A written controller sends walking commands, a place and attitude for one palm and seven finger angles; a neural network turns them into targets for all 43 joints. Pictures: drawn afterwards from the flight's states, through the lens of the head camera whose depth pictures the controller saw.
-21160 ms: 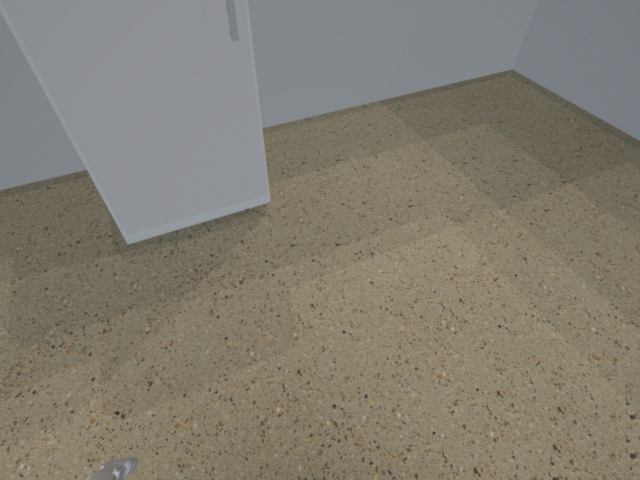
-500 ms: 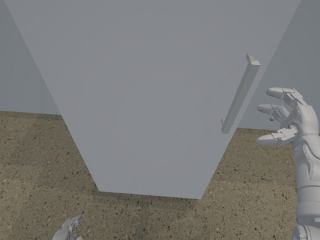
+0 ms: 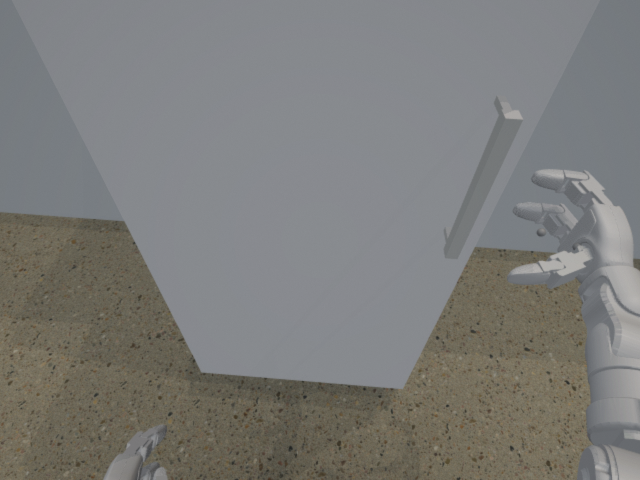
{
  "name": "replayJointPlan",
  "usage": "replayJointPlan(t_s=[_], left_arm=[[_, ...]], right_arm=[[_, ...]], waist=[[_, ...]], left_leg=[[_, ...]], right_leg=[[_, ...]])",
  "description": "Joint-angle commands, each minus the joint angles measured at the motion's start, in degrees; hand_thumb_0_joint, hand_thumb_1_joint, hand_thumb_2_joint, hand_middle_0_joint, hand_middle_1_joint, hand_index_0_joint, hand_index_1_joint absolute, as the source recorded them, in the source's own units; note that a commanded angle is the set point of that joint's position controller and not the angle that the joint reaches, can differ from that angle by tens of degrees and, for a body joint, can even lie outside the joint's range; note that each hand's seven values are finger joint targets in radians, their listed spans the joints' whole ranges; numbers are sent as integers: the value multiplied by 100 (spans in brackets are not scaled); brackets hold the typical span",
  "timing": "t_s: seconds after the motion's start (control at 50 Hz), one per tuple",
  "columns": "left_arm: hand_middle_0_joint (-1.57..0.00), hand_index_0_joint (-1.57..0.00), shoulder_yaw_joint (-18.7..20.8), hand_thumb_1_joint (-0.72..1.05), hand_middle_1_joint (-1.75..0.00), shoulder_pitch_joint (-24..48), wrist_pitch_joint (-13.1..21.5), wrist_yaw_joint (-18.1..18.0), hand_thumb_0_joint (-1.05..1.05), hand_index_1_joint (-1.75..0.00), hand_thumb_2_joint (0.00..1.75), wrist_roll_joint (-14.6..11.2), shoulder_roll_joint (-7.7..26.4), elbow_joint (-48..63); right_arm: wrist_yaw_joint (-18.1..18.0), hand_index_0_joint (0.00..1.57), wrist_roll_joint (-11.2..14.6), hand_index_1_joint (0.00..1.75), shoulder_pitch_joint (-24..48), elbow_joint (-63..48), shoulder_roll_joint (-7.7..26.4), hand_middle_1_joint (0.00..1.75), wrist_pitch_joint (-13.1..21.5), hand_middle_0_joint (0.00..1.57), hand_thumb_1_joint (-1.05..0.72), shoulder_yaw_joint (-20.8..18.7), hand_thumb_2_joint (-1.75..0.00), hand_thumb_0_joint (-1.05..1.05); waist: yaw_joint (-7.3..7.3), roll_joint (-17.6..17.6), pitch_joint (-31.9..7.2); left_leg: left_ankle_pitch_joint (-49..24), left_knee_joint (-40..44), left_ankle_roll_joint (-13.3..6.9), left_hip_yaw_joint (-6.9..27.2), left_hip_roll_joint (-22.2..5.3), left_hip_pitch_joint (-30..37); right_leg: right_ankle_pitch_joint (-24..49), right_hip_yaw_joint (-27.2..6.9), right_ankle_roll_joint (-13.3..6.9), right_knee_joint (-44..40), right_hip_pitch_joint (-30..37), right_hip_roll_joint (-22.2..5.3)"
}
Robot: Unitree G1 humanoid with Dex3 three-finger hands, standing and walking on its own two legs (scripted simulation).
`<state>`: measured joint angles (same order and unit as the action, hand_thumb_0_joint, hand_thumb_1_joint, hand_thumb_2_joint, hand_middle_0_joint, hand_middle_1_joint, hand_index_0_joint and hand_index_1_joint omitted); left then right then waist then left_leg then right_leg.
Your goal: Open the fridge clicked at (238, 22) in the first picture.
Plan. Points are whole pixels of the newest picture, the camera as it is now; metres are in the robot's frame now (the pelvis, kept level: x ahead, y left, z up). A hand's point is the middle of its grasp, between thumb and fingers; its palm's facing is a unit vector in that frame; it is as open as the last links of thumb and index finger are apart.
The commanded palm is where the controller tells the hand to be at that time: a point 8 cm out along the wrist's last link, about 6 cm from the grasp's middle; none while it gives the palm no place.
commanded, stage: feel for the door with the fingertips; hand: right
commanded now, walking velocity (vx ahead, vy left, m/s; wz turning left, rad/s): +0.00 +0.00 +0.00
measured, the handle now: (473, 187) +0.47 -0.16 +0.14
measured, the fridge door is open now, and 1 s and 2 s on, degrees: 0 0 0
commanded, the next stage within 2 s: slide the fingers in behind the handle in 1.06 s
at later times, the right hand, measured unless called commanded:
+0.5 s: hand (503, 221) +0.41 -0.18 +0.14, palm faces +0.00 +1.00 +0.01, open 14.0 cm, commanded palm +0.38 -0.24 +0.15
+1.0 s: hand (502, 210) +0.43 -0.18 +0.14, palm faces +0.01 +1.00 +0.02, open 14.0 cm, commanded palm +0.40 -0.24 +0.15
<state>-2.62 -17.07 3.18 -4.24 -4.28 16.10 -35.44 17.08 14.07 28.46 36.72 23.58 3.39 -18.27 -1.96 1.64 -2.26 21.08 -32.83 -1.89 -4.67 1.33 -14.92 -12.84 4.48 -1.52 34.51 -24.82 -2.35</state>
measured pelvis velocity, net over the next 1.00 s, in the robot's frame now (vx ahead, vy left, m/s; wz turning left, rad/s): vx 0.01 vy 0.01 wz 0.00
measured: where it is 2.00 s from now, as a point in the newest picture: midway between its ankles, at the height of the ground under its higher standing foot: outside the picture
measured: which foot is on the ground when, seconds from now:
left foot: down 0.00-1.00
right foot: down 0.00-1.00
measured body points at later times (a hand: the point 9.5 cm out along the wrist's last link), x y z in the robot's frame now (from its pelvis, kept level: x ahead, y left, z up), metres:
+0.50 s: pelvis +0.00 +0.00 +0.00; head +0.01 +0.00 +0.45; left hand +0.12 +0.25 -0.10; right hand +0.40 -0.24 +0.14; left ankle -0.04 +0.10 -0.73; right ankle +0.05 -0.10 -0.73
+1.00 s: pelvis +0.01 +0.01 +0.00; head +0.03 +0.01 +0.45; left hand +0.11 +0.27 -0.11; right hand +0.42 -0.24 +0.14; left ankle -0.04 +0.10 -0.73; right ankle +0.05 -0.10 -0.73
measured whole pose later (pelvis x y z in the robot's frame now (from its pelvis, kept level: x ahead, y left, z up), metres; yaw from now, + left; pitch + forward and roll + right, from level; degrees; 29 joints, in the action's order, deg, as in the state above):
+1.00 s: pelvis +0.01 +0.01 +0.00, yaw +0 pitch +4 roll +1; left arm -1.5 -18.1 1.5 -3.2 -4.0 16.3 -36.9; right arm 12.8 12.6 32.9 39.7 20.7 3.1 -15.6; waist -2.7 1.5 -3.1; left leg 22.0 -33.0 -2.2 -4.4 1.5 -15.1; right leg -13.9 4.5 -1.1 34.8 -25.0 -2.5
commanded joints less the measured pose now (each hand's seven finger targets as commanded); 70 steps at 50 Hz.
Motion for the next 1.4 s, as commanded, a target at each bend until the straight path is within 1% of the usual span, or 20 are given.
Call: replayJointPlan(t_s=[0.0, 0.06, 0.14, 0.22, 0.3, 0.32, 0.4, 0.42, 0.46, 0.62, 0.7, 0.72, 0.82, 0.9, 0.96, 1.12, 1.18, 1.22, 1.28, 1.38], left_arm=[[-20, -20, 324, 90, -30, 213, 303, -66, 0, -30, 90, -25, 806, 613], [-20, -20, 323, 90, -30, 205, 262, -66, 0, -30, 90, -73, 826, 627], [-20, -20, 355, 90, -30, 251, 269, -37, 0, -30, 90, -84, 827, 714], [-20, -20, 367, 90, -30, 208, 300, -12, 0, -30, 90, -29, 795, 740], [-20, -20, 344, 90, -30, 248, 335, 31, 0, -30, 90, 7, 751, 653], [-20, -20, 368, 90, -30, 187, 328, 30, 0, -30, 90, 23, 773, 624], [-20, -20, 331, 90, -30, 251, 252, 44, 0, -30, 90, 12, 741, 615], [-20, -20, 348, 90, -30, 218, 232, 45, 0, -30, 90, 24, 757, 612], [-20, -20, 343, 90, -30, 274, 203, 44, 0, -30, 90, 19, 726, 673], [-20, -20, 356, 90, -30, 162, 126, -5, 0, -30, 90, 2, 774, 578], [-20, -20, 368, 90, -30, 148, 129, 11, 0, -30, 90, -6, 751, 547], [-20, -20, 395, 90, -30, 77, 132, 15, 0, -30, 90, 17, 780, 546], [-20, -20, 409, 90, -30, 28, 87, 26, 0, -30, 90, 30, 811, 540], [-20, -20, 387, 90, -30, 83, 66, 53, 0, -30, 90, 6, 767, 540], [-20, -20, 406, 90, -30, 31, 41, 33, 0, -30, 90, 10, 801, 492], [-20, -20, 421, 90, -30, -91, 65, 31, 0, -30, 90, 26, 795, 401], [-20, -20, 418, 90, -30, -55, 79, 50, 0, -30, 90, 31, 800, 415], [-20, -20, 413, 90, -30, -60, 82, 58, 0, -30, 90, 36, 810, 437], [-20, -20, 390, 90, -30, 24, 79, 67, 0, -30, 90, 9, 788, 467], [-20, -20, 376, 90, -30, 65, 42, 63, 0, -30, 90, 4, 780, 559]], right_arm=[[65, 30, 154, 120, 2516, -1233, 1578, 120, 594, 30, 50, -402, -30, 0], [159, 30, 139, 120, 2303, -736, 1212, 120, 248, 30, 50, -39, -30, 0], [75, 30, 146, 120, 2419, -1043, 1004, 120, 34, 30, 50, 143, -30, 0], [-211, 30, 164, 120, 2619, -1659, 996, 120, 271, 30, 50, 70, -30, 0], [-475, 30, 29, 120, 2728, -1772, 838, 120, 407, 30, 50, 136, -30, 0], [-562, 30, -8, 120, 2646, -1738, 1019, 120, 425, 30, 50, -25, -30, 0], [-647, 30, -139, 120, 2566, -1450, 920, 120, 215, 30, 50, 72, -30, 0], [-674, 30, -145, 120, 2502, -1438, 986, 120, 201, 30, 50, 14, -30, 0], [-656, 30, -153, 120, 2508, -1554, 894, 120, 149, 30, 50, 75, -30, 0], [-489, 30, -15, 120, 2785, -1107, 914, 120, 183, 30, 50, 78, -30, 0], [-441, 30, -89, 120, 3183, -1195, 763, 120, 236, 30, 50, 297, -30, 0], [-456, 30, -72, 120, 2953, -1126, 920, 120, 260, 30, 50, 112, -30, 0], [-429, 30, -46, 120, 2883, -1060, 1219, 120, 367, 30, 50, -154, -30, 0], [-447, 30, -88, 120, 3096, -1095, 993, 120, 374, 30, 50, 73, -30, 0], [-471, 30, -99, 120, 3219, -922, 1158, 120, 381, 30, 50, -44, -30, 0], [-487, 30, -128, 120, 3718, -716, 850, 120, 529, 30, 50, 279, -30, 0], [-486, 30, -124, 120, 3469, -683, 1006, 120, 587, 30, 50, 88, -30, 0], [-462, 30, -96, 120, 3383, -659, 931, 120, 628, 30, 50, 161, -30, 0], [-420, 30, -84, 120, 3278, -654, 958, 120, 616, 30, 50, 124, -30, 0], [-469, 30, -88, 120, 3050, -574, 1084, 120, 491, 30, 50, -30, -30, 0]], waist=[[-28, 211, -1646], [-56, -7, -1174], [-28, 192, -1283], [-55, -117, -1643], [-53, 177, -1626], [-25, -43, -1676], [-1, 250, -1439], [-8, 16, -1538], [27, 238, -1702], [-137, -375, -1354], [-135, 335, -1688], [-113, -32, -1781], [-27, -193, -1940], [-95, 167, -1729], [-144, -89, -1613], [-284, -24, -1764], [-138, 71, -1921], [-178, -179, -1862], [-89, 76, -1750], [-28, -65, -1555]], left_leg=[[-1793, 549, 104, 374, 73, -675], [-1682, 600, 144, 356, 38, -801], [-1435, 640, 112, 339, 38, -919], [-1528, 570, 99, 285, 80, -761], [-1447, 535, 95, 277, 88, -859], [-1484, 537, 100, 284, 89, -753], [-1533, 559, 97, 319, 59, -749], [-1660, 566, 115, 332, 56, -636], [-1871, 532, 104, 338, 53, -583], [-2045, 596, 171, 384, 51, -561], [-1978, 528, 109, 374, 50, -781], [-2144, 512, 128, 375, 59, -629], [-2525, 418, 141, 388, 42, -356], [-2420, 441, 138, 396, 55, -586], [-2316, 477, 169, 421, 54, -608], [-2035, 489, 148, 379, 71, -842], [-2156, 450, 138, 406, 67, -754], [-2175, 449, 148, 388, 70, -658], [-2111, 455, 130, 398, 69, -698], [-1966, 506, 156, 424, 52, -645]], right_leg=[[982, -561, -151, -204, 1996, 104], [718, -499, -183, -267, 1604, 134], [636, -552, -174, -267, 1759, 132], [875, -611, -173, -239, 1961, 102], [835, -626, -128, -304, 2096, 88], [886, -605, -151, -256, 2038, 75], [794, -552, -117, -315, 1856, 105], [894, -529, -156, -265, 1839, 107], [1074, -510, -131, -272, 1984, 112], [984, -442, -200, -199, 1661, 134], [1126, -518, -144, -163, 2041, 146], [1259, -501, -185, -98, 1971, 140], [1454, -459, -195, -81, 1826, 159], [1355, -454, -169, -101, 1866, 170], [1171, -447, -197, -100, 1701, 161], [1137, -519, -198, -28, 1927, 147], [1190, -516, -179, -44, 1948, 161], [1176, -498, -208, -33, 1833, 159], [1065, -487, -176, -89, 1796, 172], [857, -435, -194, -157, 1552, 173]])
